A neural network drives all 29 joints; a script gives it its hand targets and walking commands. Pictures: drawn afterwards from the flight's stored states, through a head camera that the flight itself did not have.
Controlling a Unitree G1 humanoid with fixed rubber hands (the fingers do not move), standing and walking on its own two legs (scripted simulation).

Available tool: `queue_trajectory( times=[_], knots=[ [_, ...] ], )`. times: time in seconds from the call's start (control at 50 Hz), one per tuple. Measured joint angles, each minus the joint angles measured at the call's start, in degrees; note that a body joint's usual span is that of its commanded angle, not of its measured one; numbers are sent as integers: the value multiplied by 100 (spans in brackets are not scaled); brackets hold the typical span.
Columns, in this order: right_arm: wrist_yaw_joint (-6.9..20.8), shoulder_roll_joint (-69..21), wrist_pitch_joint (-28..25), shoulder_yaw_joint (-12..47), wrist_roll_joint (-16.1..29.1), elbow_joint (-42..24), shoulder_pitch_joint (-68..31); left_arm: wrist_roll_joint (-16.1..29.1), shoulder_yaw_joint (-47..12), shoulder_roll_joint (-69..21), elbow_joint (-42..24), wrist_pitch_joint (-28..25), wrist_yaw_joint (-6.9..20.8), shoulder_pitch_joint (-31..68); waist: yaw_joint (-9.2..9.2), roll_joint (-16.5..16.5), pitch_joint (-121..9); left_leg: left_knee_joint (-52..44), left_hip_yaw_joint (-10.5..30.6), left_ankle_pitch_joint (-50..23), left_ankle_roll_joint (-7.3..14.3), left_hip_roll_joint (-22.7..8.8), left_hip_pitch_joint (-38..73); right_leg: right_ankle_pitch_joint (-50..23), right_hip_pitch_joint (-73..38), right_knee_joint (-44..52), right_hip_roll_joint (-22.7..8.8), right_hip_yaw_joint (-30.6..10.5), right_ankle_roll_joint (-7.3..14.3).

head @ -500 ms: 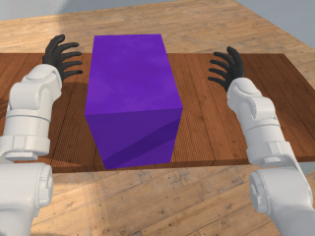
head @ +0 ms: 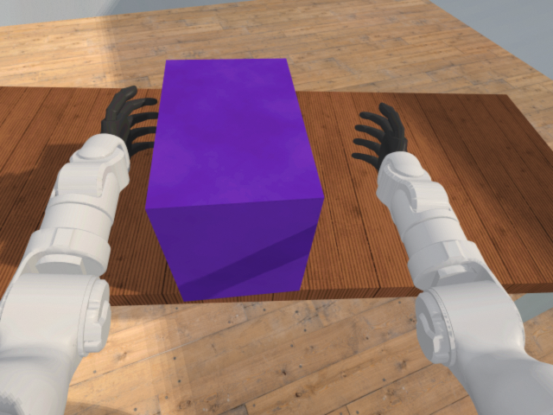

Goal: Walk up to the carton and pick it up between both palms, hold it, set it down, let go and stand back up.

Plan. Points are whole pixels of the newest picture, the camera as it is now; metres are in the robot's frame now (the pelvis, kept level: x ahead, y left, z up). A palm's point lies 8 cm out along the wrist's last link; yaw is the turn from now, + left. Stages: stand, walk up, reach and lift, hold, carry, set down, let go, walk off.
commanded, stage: reach and lift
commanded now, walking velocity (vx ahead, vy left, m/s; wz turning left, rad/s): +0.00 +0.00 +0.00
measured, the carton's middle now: (235, 179) +0.46 +0.08 +0.05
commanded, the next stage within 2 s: none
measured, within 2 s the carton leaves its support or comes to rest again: neither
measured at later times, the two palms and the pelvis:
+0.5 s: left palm (134, 174) +0.42 +0.23 +0.09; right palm (370, 186) +0.43 -0.13 +0.08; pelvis +0.00 +0.01 -0.01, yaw -1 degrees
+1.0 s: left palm (145, 180) +0.42 +0.21 +0.08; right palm (334, 189) +0.43 -0.08 +0.07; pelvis -0.02 +0.01 -0.01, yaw +1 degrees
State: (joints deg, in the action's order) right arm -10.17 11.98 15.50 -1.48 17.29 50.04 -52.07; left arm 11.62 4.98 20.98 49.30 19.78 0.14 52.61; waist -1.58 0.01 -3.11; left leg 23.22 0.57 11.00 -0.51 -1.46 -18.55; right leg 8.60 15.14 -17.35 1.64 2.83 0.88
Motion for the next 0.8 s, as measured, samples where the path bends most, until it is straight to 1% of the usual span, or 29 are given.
queue_trajectory(
  times=[0.12, 0.22, 0.32, 0.38, 0.48, 0.6, 0.72, 0.8],
  knots=[
    [-42, -184, -420, -204, -234, -419, 645, 94, -13, -171, -322, -430, -190, -572, -75, 1, -26, 184, 9, 63, -7, -20, -317, 42, 300, -146, 17, 9, 0],
    [-27, -230, -680, -277, -420, -477, 676, 196, -74, -210, -174, -829, -254, -584, -96, 37, -162, 344, 11, 85, 4, -23, -705, 62, 687, -305, 16, 11, -8],
    [23, -258, -961, -305, -573, 132, 405, 103, -102, -315, 609, -1359, -205, -297, -104, 64, -358, 441, -5, 101, 24, -9, -967, 92, 969, -435, -1, -3, -22],
    [63, -281, -1175, -263, -580, 524, 318, 21, -108, -417, 1074, -1713, -190, -174, -121, 60, -468, 482, -24, 118, 32, -3, -1064, 117, 1082, -501, -9, -20, -31],
    [109, -332, -1541, -157, -530, 814, 385, -47, -52, -532, 1464, -2196, -201, -159, -156, 62, -621, 593, -29, 172, 34, -8, -1203, 160, 1217, -596, -7, -26, -42],
    [154, -330, -1738, -134, -507, 1018, 323, 49, -160, -558, 1717, -2375, -232, -83, -152, 69, -691, 725, -9, 208, 40, -3, -1348, 199, 1351, -720, -14, -5, -47],
    [180, -259, -1742, -196, -460, 1219, 83, 192, -294, -539, 1913, -2446, -345, 109, -138, 42, -723, 813, -5, 188, 43, -6, -1539, 180, 1540, -808, -13, 1, -43],
    [208, -282, -1726, -262, -526, 1297, -48, 223, -299, -552, 2088, -2559, -405, 240, -119, 3, -762, 838, 2, 154, 49, 2, -1668, 163, 1678, -860, -21, 8, -40]
  ],
)
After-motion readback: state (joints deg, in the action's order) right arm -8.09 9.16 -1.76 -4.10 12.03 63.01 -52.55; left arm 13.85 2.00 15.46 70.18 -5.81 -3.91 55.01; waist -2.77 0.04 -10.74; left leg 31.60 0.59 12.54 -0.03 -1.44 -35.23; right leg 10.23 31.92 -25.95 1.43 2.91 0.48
